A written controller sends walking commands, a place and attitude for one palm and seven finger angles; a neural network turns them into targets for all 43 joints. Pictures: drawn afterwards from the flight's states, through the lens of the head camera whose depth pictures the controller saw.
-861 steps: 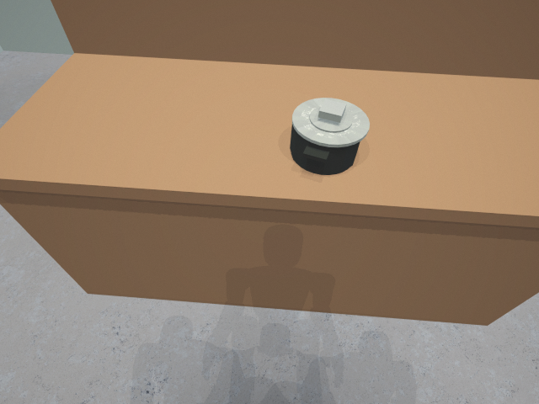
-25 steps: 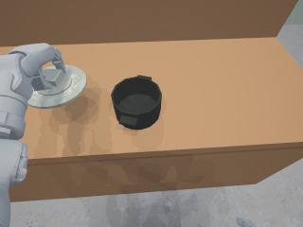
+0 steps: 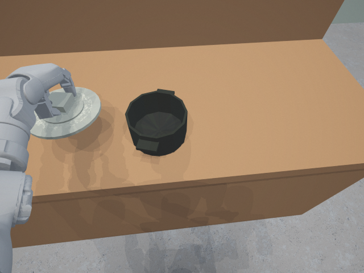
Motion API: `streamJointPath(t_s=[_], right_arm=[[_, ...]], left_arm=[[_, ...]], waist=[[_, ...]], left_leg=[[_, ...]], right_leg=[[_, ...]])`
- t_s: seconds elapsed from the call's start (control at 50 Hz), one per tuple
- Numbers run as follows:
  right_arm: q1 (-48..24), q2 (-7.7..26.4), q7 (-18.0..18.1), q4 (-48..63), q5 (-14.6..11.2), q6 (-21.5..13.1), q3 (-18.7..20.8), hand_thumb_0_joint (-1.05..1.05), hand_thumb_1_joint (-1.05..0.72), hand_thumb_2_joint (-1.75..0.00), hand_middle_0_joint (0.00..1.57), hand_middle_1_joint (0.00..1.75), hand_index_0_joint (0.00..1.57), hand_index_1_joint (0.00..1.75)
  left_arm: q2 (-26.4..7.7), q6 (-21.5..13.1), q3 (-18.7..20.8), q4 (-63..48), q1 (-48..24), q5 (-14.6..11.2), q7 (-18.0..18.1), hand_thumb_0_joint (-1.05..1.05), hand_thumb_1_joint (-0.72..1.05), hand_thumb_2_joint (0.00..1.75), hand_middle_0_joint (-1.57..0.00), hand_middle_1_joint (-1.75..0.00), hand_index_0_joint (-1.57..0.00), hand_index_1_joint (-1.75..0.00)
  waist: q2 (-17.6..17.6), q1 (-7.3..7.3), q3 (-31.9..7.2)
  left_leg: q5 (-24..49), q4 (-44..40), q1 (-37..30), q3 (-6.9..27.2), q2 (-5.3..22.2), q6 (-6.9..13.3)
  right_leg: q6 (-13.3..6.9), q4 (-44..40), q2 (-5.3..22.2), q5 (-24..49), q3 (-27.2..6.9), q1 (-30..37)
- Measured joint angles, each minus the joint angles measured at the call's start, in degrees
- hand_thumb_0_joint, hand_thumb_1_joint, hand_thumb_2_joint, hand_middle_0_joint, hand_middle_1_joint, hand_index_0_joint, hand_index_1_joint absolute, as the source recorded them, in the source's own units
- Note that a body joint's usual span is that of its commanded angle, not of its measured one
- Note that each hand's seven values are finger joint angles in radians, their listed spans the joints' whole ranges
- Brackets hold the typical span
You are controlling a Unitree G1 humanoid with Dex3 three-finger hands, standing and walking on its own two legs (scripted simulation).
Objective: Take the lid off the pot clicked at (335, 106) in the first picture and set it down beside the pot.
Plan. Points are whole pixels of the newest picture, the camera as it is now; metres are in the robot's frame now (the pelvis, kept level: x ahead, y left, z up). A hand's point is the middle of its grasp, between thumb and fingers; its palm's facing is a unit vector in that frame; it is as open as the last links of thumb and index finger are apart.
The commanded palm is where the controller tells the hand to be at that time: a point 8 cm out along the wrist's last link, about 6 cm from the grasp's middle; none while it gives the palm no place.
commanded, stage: lower the lid onto the table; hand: left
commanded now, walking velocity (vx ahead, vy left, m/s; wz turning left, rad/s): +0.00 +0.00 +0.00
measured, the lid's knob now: (59, 101) +0.49 +0.27 +0.09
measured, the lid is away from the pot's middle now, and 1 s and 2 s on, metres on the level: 0.22 0.23 0.22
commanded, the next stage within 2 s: open the fingers wide in 1.88 s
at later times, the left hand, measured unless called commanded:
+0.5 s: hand (48, 115) +0.45 +0.29 +0.08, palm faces -0.42 -0.09 -0.90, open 8.6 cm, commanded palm +0.46 +0.29 +0.14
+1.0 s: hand (60, 121) +0.46 +0.28 +0.05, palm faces -0.45 -0.08 -0.89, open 8.6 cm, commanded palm +0.48 +0.28 +0.11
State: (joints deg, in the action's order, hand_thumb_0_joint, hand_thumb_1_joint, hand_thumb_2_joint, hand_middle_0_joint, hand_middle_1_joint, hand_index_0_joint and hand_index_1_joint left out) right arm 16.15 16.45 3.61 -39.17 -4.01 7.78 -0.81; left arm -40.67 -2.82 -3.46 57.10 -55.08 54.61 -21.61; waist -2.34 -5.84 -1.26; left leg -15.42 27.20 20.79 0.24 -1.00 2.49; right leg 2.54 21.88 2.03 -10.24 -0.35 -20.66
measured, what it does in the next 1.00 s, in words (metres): stands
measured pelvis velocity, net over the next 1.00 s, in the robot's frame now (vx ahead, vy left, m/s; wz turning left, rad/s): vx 0.00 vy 0.01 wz -0.02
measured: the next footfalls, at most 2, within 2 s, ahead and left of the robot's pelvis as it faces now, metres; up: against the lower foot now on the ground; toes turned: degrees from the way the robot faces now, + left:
none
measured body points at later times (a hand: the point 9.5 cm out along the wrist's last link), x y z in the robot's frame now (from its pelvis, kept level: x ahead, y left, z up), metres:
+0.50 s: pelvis +0.00 +0.01 +0.00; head +0.08 +0.01 +0.44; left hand +0.47 +0.29 +0.13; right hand +0.05 -0.27 -0.13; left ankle -0.03 +0.09 -0.74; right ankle +0.00 -0.16 -0.74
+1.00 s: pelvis +0.00 +0.01 -0.01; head +0.08 +0.01 +0.44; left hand +0.48 +0.28 +0.10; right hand +0.01 -0.27 -0.13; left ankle -0.03 +0.09 -0.74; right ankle +0.00 -0.16 -0.74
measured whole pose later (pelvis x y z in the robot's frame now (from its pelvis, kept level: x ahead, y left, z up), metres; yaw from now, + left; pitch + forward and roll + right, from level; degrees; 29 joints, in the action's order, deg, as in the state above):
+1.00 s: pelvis +0.00 +0.01 -0.01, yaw -1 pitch +13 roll -2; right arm 18.4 15.9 4.4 -40.2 -3.2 7.5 -0.3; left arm -39.9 -5.5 -1.9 63.0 -52.2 57.2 -15.2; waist -1.8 -7.3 -2.8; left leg -17.0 31.5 27.1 -0.7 -0.7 2.9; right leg 2.5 25.4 1.7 -11.0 -1.2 -27.0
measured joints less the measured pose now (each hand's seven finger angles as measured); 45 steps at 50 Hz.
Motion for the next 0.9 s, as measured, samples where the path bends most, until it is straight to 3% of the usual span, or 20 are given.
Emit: streamJointPath(t_s=[0.42,0.68,0.9], right_arm=[[0.3,-0.3,0.7,-0.2,0.6,0.3,0.6,0.00,-0.90,-0.90,0.20,0.30,0.21,0.30],[0.4,-0.7,0.2,-0.7,0.6,0.5,0.6,0.00,-0.90,-0.90,0.20,0.30,0.21,0.30],[1.1,-0.9,0.7,-0.8,0.8,-0.5,0.2,0.00,-0.90,-0.90,0.20,0.30,0.21,0.30]], left_arm=[[-0.6,-3.3,2.0,0.1,3.6,0.2,1.8,0.00,0.12,0.97,-0.73,-0.94,-0.57,-0.86],[1.6,-3.0,-0.7,1.3,3.5,0.4,3.5,0.00,0.12,0.97,-0.73,-0.94,-0.57,-0.86],[1.7,-3.1,1.1,5.1,2.7,2.1,6.1,0.00,0.12,0.97,-0.74,-0.94,-0.57,-0.86]], waist=[[0.6,-0.04,-0.7],[0.3,0.52,-1.1],[0.5,-0.91,-1.5]], left_leg=[[-0.8,1.4,1.9,-0.2,0.0,0.4],[-1.0,2.5,3.3,0.0,-0.4,0.7],[-1.3,3.7,5.3,-0.8,0.0,0.5]], right_leg=[[0.1,0.5,0.0,-0.2,-0.2,-1.6],[-0.3,1.6,0.3,-0.6,0.0,-2.9],[-0.2,3.0,0.0,-0.7,-0.7,-5.2]])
